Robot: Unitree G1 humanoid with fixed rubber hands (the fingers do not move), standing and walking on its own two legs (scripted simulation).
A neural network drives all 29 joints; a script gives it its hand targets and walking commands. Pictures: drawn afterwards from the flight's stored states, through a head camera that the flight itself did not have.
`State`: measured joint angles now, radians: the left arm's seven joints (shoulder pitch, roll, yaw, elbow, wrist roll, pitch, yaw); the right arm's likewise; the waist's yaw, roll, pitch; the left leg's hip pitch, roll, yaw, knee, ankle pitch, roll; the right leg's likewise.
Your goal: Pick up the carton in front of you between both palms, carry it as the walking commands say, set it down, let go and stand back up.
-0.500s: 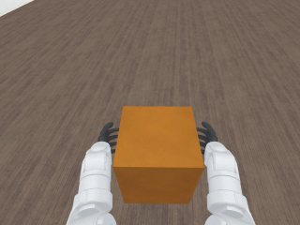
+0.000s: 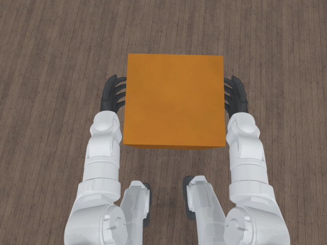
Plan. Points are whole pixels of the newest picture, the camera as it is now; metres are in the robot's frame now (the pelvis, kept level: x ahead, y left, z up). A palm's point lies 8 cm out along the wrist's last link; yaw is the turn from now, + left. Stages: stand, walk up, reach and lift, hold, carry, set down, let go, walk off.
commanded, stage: set down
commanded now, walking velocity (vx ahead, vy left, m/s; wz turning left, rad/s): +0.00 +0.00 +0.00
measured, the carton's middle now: (172, 111) +0.44 -0.02 -0.15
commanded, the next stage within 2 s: none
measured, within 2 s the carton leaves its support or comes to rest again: neither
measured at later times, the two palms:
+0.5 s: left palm (129, 107) +0.47 +0.11 -0.22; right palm (225, 109) +0.45 -0.19 -0.22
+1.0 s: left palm (142, 110) +0.51 +0.09 -0.38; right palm (218, 113) +0.48 -0.21 -0.37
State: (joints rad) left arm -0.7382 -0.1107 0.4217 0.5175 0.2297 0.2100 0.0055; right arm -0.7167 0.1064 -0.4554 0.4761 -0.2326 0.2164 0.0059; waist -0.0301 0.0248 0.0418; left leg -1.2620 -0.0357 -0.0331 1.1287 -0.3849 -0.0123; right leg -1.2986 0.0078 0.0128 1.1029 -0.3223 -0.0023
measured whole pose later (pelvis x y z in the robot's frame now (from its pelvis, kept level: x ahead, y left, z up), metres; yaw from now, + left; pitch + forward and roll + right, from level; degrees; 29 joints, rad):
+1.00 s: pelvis -0.03 +0.00 -0.24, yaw +2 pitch +46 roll +2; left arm -1.28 0.06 0.39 0.78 0.16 0.27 0.12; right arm -1.25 -0.13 -0.48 0.73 -0.18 0.29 -0.02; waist -0.09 0.04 0.09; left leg -2.22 -0.07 -0.01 1.97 -0.56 -0.03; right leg -2.27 0.01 0.03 1.95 -0.48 0.01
